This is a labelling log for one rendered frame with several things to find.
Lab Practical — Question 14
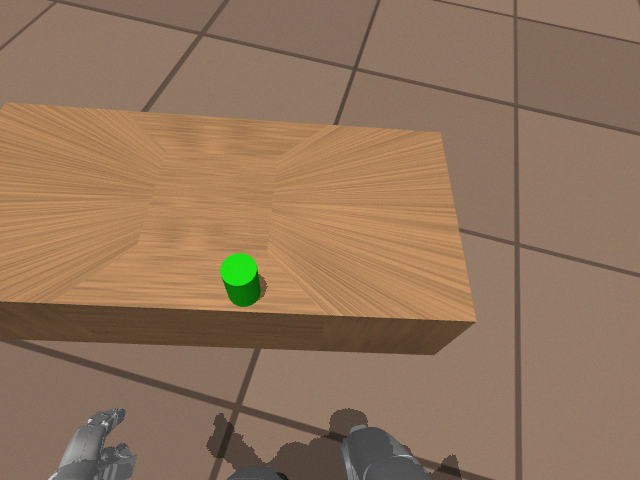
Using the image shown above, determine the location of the left robot arm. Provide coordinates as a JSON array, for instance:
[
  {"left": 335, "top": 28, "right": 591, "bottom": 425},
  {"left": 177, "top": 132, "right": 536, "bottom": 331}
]
[{"left": 48, "top": 462, "right": 100, "bottom": 480}]

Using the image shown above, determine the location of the can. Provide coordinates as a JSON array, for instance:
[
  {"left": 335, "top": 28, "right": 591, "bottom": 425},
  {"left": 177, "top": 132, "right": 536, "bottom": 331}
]
[{"left": 220, "top": 253, "right": 261, "bottom": 307}]

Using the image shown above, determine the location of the left robot hand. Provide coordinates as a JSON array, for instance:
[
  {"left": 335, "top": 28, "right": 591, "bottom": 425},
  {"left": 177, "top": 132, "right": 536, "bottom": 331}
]
[{"left": 58, "top": 408, "right": 137, "bottom": 480}]

